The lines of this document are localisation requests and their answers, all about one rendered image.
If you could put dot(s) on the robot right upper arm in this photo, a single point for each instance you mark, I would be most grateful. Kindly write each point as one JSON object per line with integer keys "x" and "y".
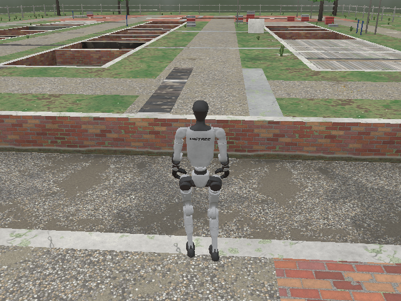
{"x": 222, "y": 143}

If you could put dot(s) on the right robot forearm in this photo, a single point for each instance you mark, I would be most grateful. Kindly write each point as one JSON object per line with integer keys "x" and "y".
{"x": 225, "y": 165}

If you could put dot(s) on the robot left upper arm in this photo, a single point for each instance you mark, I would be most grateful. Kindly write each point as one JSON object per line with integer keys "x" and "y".
{"x": 178, "y": 143}

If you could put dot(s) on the robot head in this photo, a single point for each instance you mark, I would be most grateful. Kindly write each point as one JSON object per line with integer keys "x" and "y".
{"x": 200, "y": 109}

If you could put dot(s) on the left robot forearm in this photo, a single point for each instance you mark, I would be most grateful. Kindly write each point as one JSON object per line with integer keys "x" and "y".
{"x": 175, "y": 164}

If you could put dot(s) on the left robot shin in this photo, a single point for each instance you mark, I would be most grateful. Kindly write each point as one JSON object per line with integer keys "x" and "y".
{"x": 188, "y": 223}

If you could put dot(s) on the left robot hand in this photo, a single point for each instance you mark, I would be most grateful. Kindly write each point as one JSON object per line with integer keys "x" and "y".
{"x": 174, "y": 173}

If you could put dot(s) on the right robot hand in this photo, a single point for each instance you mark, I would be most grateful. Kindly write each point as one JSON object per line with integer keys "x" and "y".
{"x": 226, "y": 173}

